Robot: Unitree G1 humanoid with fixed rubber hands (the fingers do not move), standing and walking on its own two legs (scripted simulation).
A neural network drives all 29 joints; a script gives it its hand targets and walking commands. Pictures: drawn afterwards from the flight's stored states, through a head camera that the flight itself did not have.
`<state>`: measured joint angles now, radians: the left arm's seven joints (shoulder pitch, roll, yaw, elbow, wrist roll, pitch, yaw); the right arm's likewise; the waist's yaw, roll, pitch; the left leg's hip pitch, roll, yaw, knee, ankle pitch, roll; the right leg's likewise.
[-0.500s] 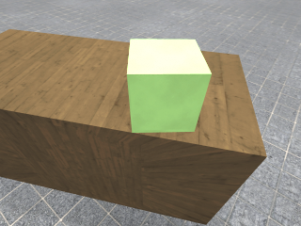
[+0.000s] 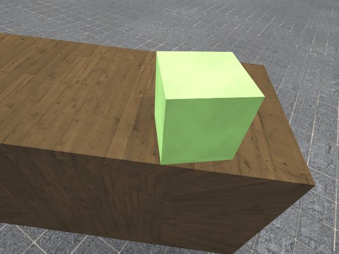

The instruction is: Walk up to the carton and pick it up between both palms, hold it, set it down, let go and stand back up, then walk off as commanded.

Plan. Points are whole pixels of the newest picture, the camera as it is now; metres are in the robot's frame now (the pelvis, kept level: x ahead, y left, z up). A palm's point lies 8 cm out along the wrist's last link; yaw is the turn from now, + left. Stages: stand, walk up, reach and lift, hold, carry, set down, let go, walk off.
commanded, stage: walk up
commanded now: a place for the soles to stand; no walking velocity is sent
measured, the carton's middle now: (196, 108) +0.47 -0.05 +0.12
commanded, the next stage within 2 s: stand in 1.70 s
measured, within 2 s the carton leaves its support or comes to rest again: neither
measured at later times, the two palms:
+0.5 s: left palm out of the picture +0.11 +0.30 -0.12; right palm out of the picture +0.02 -0.30 -0.13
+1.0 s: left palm out of the picture +0.15 +0.27 -0.11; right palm out of the picture +0.08 -0.32 -0.11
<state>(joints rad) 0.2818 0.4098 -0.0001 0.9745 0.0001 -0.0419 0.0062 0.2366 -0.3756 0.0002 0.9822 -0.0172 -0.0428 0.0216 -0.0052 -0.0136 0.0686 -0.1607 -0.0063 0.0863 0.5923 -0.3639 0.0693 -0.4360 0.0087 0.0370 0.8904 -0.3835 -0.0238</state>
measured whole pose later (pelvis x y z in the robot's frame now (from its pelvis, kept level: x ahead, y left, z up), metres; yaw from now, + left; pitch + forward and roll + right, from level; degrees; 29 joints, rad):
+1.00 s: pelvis +0.03 -0.02 +0.00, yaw -3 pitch -3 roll +1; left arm 0.12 0.36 0.00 0.98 0.00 -0.01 -0.01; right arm 0.16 -0.36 0.00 1.00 -0.02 -0.04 -0.01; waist -0.01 -0.03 0.08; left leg -0.21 -0.01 0.04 0.59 -0.33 0.02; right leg -0.33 0.02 0.02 0.60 -0.21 -0.03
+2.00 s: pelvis +0.03 -0.02 -0.01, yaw -2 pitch -4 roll +0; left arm 0.06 0.33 0.00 0.75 0.00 0.32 0.03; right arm 0.14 -0.36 -0.07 0.97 -0.06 -0.08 0.06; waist -0.01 0.01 0.12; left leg -0.22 0.00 0.01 0.64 -0.36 0.01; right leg -0.32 0.02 -0.01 0.61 -0.23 -0.02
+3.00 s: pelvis +0.02 -0.05 +0.01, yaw -1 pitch -5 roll +2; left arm 0.39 0.25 0.00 -0.04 0.00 0.35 0.11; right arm 0.41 -0.31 -0.07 -0.01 0.10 0.17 0.08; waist 0.01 0.01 0.04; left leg -0.12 0.00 0.01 0.46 -0.26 0.00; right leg -0.24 0.02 -0.03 0.51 -0.17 -0.05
